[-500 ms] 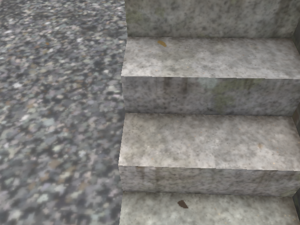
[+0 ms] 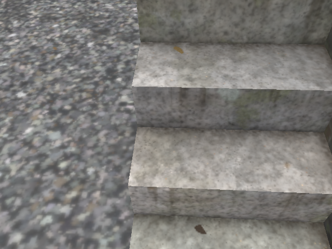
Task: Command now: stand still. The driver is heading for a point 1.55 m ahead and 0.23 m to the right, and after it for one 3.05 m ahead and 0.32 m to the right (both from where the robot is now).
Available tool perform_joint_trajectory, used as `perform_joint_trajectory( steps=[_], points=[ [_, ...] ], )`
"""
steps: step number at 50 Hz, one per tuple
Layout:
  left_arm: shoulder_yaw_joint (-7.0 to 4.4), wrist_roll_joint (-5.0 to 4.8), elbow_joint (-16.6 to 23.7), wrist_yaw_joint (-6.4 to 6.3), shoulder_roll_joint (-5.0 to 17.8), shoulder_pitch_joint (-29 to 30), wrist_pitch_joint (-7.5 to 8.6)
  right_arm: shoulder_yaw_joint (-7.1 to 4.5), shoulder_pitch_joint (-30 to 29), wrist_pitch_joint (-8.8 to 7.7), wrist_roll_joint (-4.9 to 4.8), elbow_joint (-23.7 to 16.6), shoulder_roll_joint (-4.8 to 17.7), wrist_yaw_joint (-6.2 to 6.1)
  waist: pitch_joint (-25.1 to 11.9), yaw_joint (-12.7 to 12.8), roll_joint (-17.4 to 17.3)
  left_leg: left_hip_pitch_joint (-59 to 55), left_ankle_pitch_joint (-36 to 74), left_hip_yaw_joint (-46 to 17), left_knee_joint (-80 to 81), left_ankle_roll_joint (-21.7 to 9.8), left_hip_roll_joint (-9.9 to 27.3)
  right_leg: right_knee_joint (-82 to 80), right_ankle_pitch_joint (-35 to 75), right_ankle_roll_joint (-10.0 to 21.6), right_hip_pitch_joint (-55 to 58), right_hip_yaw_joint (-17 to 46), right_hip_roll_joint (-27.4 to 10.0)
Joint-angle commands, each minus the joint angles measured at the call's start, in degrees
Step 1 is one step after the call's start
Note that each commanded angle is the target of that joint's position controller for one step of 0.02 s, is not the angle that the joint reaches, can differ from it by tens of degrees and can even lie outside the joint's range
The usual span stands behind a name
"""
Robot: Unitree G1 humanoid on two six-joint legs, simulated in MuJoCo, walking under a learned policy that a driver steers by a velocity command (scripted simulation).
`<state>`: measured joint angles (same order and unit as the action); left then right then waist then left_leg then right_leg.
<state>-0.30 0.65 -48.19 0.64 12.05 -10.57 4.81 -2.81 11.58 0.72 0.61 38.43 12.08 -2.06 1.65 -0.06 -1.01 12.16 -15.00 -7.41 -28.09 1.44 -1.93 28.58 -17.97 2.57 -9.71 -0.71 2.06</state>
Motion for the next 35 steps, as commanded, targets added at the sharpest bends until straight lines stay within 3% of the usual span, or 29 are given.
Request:
perform_joint_trajectory(
  steps=[1, 4, 14, 15, 17, 20, 25, 26, 30, 31, 33, 35],
  points=[
    [-1.22, -0.08, 1.9, 0.01, 6.2, 0.4, 0.77, -1.4, -1.0, -0.88, -0.05, -3.6, 5.5, -0.26, -2.9, 0.2, 1.1, -4.4, 15.2, -2.8, 1.5, -1.9, 2.8, -5.9, 12.7, 0.4, -2.6, 5.5, -5.0],
    [-0.79, -0.22, 0.7, 0.3, 5.8, 0.3, 1.02, -1.26, -0.7, -0.71, 0.0, -2.7, 5.4, -0.37, -3.1, 0.0, 1.3, -5.0, 15.1, -2.9, 1.7, -1.8, 3.0, -6.1, 13.8, 0.7, -2.3, 5.7, -5.3],
    [-0.26, 0.25, -3.4, 0.96, 7.7, -0.2, 0.7, -1.44, 0.4, -0.25, -0.12, 2.4, 7.0, -0.65, -1.4, 0.3, 1.3, -4.8, 13.5, -2.6, 3.6, -1.4, 3.3, -8.0, 16.1, 1.1, -0.8, 6.3, -5.5],
    [0.05, 0.35, -4.0, 0.84, 7.2, -0.8, 0.6, -1.23, 0.6, -0.2, 0.01, 3.2, 6.4, -0.68, -2.7, 0.4, 1.6, -5.3, 11.6, -2.2, 4.1, -1.2, 3.0, -9.1, 12.5, 1.2, 0.1, 6.4, -5.4],
    [0.53, 0.5, -4.4, 0.42, 6.8, 0.1, 0.38, -0.93, -1.0, -0.17, 0.08, 4.1, 5.7, -0.76, -1.2, 0.6, 2.2, -4.4, 8.6, -1.6, 4.9, -0.8, 2.5, -12.1, 2.3, 1.6, -0.7, 7.6, -5.3],
    [0.79, 0.38, -4.2, -0.15, 7.6, 1.4, 0.42, -0.75, -2.5, -0.88, -0.37, 5.4, 5.7, -0.91, 1.3, 1.0, 3.7, -1.7, 6.8, -0.7, 4.2, -0.6, 2.1, -15.6, -4.7, 2.8, -0.4, 10.7, -6.5],
    [0.52, -0.36, -4.3, -0.5, 9.8, -0.6, 0.93, -0.39, -2.1, -2.52, -0.85, 7.2, 5.6, -0.24, 0.8, 1.6, 4.8, 5.2, 3.7, 1.8, -0.4, -0.9, 2.3, -15.5, 0.9, 7.4, 7.2, 15.7, -10.8],
    [0.89, -0.09, -4.2, -0.33, 8.6, -0.1, 0.8, -0.1, -1.7, -2.78, -0.96, 7.6, 4.9, 0.15, 0.7, 1.1, 5.3, 4.3, 4.5, 2.0, 0.0, -1.2, 3.0, -15.2, 3.4, 7.7, 6.7, 15.3, -10.9],
    [0.37, -0.48, -3.2, 0.09, 10.3, -0.3, 0.81, -0.6, -0.5, -3.77, -1.04, 9.7, 7.2, 0.94, -1.5, 1.0, 1.4, -0.4, 15.2, 2.8, -0.4, -2.7, 2.2, -9.3, 22.0, 6.9, 7.4, 9.5, -7.3],
    [0.36, -1.12, -3.2, 0.06, 10.0, -0.5, 1.04, -0.66, -0.1, -3.87, -1.46, 10.0, 7.5, 1.06, -3.0, 1.1, 0.2, -2.3, 18.9, 2.4, -0.4, -3.4, 2.2, -7.0, 25.2, 6.4, 7.5, 7.8, -6.1],
    [0.56, -1.01, -3.1, 0.05, 9.5, 0.2, 1.08, -1.19, 0.9, -3.73, -1.93, 10.7, 8.6, 1.29, -4.6, 0.6, -2.0, -7.0, 24.9, 1.4, -0.1, -4.8, 2.6, -2.3, 27.0, 4.7, 4.3, 3.9, -3.1],
    [1.28, -0.67, -2.8, 0.06, 7.6, 1.0, 1.13, -1.67, 3.8, -3.23, -2.22, 11.8, 9.2, 1.6, -5.3, -1.0, -4.5, -13.4, 26.8, -2.2, 1.1, -7.3, 4.1, 3.1, 19.4, 2.3, -3.1, 0.6, -0.4]
  ],
)
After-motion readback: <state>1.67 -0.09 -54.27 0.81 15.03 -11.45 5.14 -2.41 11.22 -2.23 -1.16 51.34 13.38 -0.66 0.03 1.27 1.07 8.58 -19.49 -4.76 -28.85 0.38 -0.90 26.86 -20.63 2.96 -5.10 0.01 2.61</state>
